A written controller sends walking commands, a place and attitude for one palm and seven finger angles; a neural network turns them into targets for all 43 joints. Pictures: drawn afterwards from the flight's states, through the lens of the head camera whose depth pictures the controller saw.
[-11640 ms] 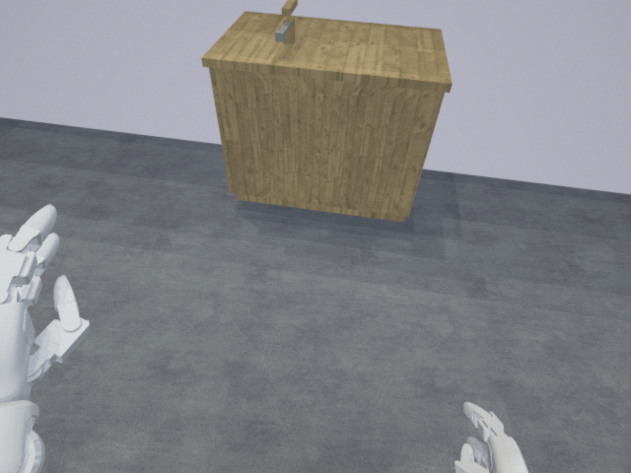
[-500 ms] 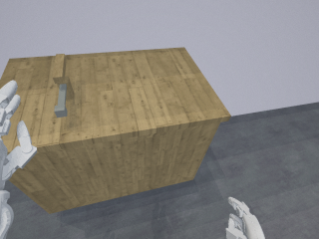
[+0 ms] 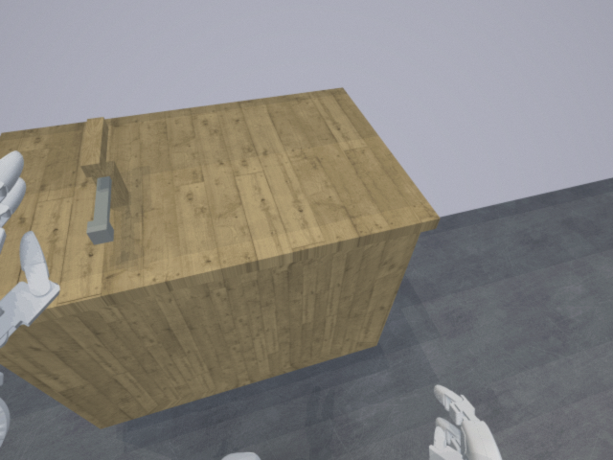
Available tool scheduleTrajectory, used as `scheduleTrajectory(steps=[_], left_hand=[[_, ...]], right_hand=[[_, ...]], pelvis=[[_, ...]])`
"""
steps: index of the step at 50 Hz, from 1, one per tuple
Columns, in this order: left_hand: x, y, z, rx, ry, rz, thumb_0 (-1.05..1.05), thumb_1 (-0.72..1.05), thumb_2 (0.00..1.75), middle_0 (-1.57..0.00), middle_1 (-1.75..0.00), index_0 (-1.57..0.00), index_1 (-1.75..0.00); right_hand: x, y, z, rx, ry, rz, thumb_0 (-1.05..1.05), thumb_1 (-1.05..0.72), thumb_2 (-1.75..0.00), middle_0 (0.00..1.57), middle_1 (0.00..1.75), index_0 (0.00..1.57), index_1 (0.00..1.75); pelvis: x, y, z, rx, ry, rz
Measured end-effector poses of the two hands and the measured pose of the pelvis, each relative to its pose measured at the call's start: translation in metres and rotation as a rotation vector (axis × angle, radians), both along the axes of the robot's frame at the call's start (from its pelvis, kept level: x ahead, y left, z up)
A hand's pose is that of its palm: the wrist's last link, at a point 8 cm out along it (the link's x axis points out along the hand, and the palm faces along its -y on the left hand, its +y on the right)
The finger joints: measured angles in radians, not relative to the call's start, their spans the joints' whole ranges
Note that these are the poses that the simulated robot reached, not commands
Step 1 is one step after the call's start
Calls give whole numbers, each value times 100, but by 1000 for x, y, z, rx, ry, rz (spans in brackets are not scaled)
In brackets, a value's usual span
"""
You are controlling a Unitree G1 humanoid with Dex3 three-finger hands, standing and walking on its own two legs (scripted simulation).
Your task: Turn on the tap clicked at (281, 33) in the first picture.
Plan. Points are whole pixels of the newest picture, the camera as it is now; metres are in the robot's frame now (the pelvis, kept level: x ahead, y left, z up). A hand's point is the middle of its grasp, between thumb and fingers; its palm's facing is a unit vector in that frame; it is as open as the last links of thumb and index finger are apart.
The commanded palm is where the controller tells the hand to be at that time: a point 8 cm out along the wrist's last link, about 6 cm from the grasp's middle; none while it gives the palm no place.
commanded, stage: shuffle to correct the standing spot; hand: left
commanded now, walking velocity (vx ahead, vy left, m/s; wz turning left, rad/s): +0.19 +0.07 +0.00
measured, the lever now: (100, 231) +0.42 +0.34 +0.04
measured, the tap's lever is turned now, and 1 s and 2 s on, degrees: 0 0 0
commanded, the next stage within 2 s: come to a stop and stand still in 0.38 s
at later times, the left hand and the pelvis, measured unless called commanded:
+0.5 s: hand (69, 223) +0.29 +0.25 +0.20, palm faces +0.38 -0.80 -0.47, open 7.4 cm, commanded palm +0.23 +0.30 +0.20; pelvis +0.07 +0.02 +0.01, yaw -1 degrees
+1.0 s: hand (76, 196) +0.33 +0.27 +0.20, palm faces +0.36 -0.85 -0.39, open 7.4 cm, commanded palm +0.28 +0.30 +0.20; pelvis +0.11 +0.03 +0.02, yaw -2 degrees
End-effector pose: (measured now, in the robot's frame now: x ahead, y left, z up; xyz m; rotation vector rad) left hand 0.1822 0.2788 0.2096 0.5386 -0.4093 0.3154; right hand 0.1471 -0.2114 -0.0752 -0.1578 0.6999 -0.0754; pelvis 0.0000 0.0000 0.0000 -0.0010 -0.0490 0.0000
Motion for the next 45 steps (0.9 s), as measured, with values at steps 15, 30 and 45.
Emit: scheduleTrajectory(steps=[15,30,45], left_hand=[[39,39,-18,-95,55,80,2,89,90,-21,-30,-21,-30],[78,19,2,-37,54,57,2,89,90,-21,-30,-22,-30],[116,29,4,-68,51,-5,2,89,90,-21,-30,-22,-30]], right_hand=[[54,-2,13,-112,20,-3,1,-90,-90,20,30,21,30],[94,11,3,-1,31,16,1,-90,-90,20,30,21,30],[121,13,32,-86,-21,-38,1,-90,-90,20,30,20,30]], pelvis=[[43,28,8,21,14,-9],[83,16,12,1,18,-10],[107,30,21,-10,19,-34]])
